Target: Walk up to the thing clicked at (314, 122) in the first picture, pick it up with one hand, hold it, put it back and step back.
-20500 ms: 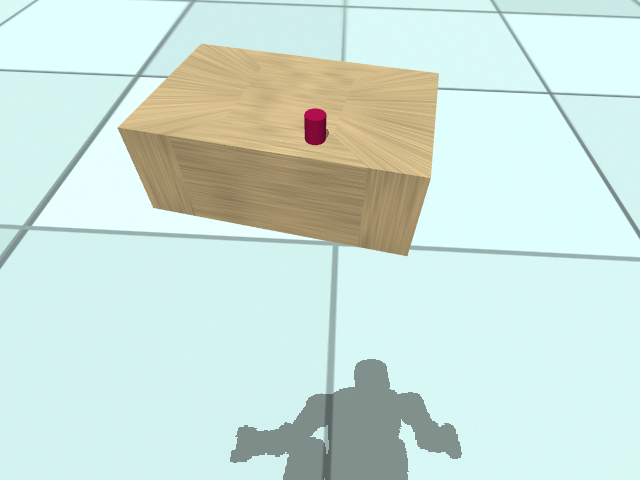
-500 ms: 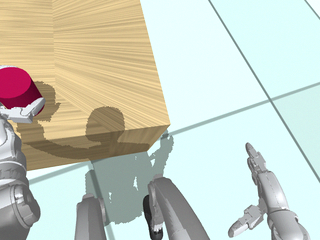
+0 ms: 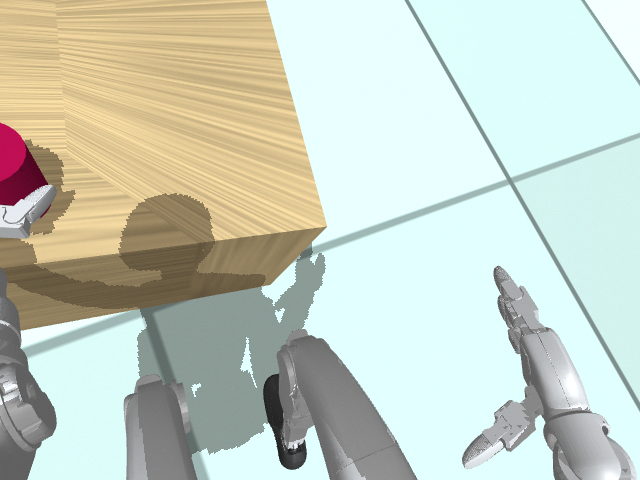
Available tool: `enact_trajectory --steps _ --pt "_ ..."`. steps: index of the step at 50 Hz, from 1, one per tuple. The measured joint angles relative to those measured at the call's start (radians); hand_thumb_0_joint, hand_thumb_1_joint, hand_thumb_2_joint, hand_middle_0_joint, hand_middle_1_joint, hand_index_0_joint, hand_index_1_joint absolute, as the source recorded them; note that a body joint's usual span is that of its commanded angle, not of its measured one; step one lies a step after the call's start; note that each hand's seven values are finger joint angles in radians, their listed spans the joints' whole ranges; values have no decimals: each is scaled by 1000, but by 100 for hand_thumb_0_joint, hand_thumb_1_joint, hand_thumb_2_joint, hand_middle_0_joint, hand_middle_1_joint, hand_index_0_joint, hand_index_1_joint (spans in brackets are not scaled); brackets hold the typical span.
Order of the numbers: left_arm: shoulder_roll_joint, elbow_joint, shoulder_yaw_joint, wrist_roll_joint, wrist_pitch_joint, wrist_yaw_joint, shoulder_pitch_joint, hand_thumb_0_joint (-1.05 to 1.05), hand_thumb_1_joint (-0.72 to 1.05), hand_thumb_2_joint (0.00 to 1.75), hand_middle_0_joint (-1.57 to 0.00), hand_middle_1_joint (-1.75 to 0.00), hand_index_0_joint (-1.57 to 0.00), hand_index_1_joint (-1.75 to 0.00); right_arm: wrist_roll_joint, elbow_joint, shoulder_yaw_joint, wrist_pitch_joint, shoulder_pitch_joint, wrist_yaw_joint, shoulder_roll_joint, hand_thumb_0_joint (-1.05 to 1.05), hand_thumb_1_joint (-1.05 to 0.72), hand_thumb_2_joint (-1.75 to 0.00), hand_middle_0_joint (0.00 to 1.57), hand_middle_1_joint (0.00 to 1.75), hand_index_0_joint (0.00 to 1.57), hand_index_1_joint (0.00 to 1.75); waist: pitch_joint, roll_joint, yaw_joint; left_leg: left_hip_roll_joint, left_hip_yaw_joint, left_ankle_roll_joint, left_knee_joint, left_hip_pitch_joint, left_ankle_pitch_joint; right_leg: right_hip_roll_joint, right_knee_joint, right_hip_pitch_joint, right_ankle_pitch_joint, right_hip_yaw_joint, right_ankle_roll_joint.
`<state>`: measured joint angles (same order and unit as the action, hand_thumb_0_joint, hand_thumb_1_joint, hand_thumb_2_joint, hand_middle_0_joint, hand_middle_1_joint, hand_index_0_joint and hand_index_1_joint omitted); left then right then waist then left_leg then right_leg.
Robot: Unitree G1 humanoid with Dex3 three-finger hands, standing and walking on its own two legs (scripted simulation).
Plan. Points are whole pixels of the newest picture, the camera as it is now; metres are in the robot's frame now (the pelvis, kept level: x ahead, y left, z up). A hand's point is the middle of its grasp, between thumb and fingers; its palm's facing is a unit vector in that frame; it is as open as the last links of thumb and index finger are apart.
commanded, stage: lower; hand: left
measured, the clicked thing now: out of the picture +0.50 +0.23 -0.06
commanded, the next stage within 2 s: loosen in 0.50 s
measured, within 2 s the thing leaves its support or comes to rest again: rests again in 0.46 s
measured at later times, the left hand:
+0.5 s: hand (9, 194) +0.50 +0.24 -0.10, palm faces +0.29 -0.95 -0.05, open 10.5 cm
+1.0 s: hand (3, 184) +0.51 +0.24 -0.09, palm faces +0.31 -0.95 -0.02, open 12.5 cm
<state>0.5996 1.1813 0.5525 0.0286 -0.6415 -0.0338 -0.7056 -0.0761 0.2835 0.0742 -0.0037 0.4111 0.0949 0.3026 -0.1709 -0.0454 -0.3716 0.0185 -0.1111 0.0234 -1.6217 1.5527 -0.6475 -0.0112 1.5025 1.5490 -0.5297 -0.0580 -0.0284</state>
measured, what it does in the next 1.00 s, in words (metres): stands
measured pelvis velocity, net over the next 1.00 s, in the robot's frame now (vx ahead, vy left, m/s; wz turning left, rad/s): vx -0.01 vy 0.00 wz -0.01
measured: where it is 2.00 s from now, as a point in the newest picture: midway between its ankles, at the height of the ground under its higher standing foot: (232, 467)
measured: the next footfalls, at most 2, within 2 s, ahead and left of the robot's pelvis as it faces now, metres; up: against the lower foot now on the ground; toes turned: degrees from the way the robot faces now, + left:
none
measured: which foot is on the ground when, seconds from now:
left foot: down 0.00-1.00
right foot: down 0.00-1.00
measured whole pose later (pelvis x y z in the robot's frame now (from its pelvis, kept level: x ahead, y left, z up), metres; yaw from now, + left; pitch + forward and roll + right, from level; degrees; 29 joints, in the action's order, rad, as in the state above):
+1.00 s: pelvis -0.01 +0.00 -0.02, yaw -1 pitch +34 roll -6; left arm 0.62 1.16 0.57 0.02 -0.67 -0.03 -0.72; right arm -0.06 0.35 0.12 0.01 0.45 0.11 0.32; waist -0.17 -0.04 -0.39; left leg 0.01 -0.12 0.02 -1.71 1.65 -0.67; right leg -0.01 1.59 1.64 -0.54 -0.06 -0.03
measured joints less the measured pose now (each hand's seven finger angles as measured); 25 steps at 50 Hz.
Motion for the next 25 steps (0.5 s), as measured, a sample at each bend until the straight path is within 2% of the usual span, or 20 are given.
enact_trajectory --steps 11,18,25 --pt "0 32 12 0 -3 -15 -3 -2 -49 112 -65 -106 -70 -108 6 23 -1 2 6 -1 9 -1 51 -6 6 6 6 5 10 11 -1 0 10 -6 -25 34 -2 2 26 39 1 11 -5" --pt "16 17 26 7 -17 -5 -10 -2 -49 112 -65 -106 -70 -108 8 71 6 15 7 3 18 -1 51 -6 6 6 6 5 11 -10 -18 -2 5 -1 -45 57 -8 0 51 64 -8 8 -2" --pt "33 -7 31 16 -2 3 15 -2 -49 112 -66 -105 -71 -107 6 79 22 18 37 16 20 -1 50 -6 6 6 6 5 4 -11 -30 1 -7 5 -59 73 -16 3 59 75 -13 -3 3"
